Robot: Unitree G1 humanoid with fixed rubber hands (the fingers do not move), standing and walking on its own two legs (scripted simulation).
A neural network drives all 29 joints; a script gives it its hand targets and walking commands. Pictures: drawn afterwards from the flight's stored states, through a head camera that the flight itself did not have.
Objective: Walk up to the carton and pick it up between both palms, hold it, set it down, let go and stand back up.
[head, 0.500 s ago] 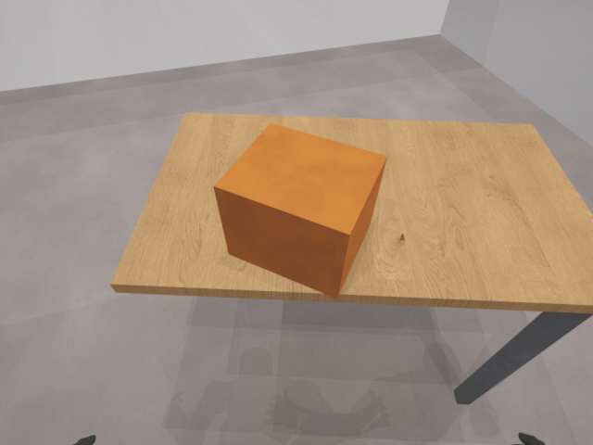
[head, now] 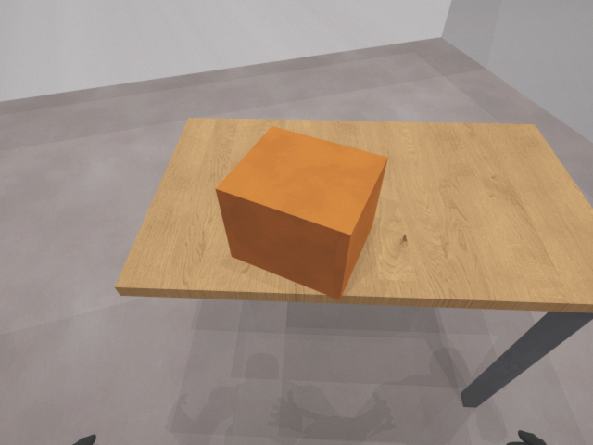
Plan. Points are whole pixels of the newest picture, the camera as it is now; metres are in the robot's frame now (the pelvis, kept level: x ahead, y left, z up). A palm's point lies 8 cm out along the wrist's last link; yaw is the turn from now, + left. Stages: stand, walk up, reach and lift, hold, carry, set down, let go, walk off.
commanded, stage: walk up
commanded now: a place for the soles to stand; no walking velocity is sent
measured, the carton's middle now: (304, 210) +0.48 +0.00 +0.03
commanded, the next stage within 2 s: reach and lift in 0.16 s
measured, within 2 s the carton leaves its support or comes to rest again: neither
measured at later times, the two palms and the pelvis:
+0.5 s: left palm out of the picture +0.16 +0.27 -0.08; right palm out of the picture +0.13 -0.33 -0.06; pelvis -0.02 -0.02 +0.00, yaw -1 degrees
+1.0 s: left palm (74, 427) +0.17 +0.29 -0.03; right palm out of the picture +0.11 -0.23 -0.02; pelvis -0.04 +0.02 +0.01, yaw -3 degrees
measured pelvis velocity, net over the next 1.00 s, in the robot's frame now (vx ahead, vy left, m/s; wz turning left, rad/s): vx -0.04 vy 0.02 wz -0.06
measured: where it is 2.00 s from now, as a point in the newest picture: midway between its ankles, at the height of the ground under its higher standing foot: outside the picture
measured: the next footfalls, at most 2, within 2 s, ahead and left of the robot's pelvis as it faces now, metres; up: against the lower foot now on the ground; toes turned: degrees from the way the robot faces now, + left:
none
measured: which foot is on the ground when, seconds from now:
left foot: down 0.00-1.00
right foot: down 0.00-1.00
